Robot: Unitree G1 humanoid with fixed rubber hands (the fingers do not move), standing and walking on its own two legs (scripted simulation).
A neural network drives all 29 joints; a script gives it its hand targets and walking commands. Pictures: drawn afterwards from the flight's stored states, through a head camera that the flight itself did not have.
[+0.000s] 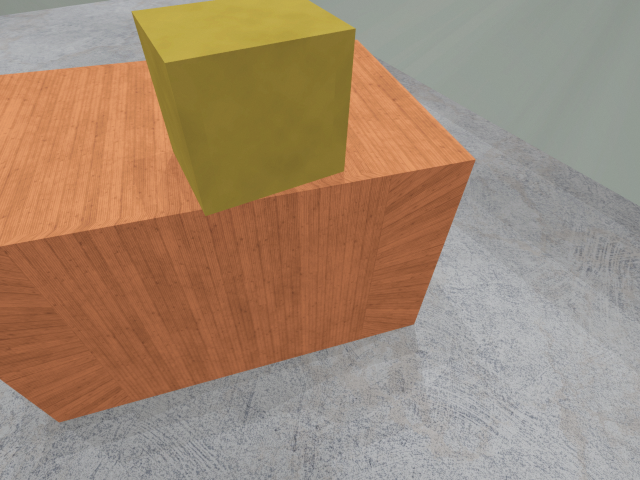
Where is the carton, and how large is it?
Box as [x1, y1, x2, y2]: [131, 0, 355, 215]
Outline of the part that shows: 355,28 308,0 212,0 131,11 173,151 205,215 343,170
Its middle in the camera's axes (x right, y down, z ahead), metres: -0.14 -0.28 +0.78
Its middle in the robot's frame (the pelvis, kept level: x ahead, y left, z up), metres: +0.80 +0.12 +0.10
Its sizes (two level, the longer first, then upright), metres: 0.317 0.247 0.295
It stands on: a pedestal, 0.73 m high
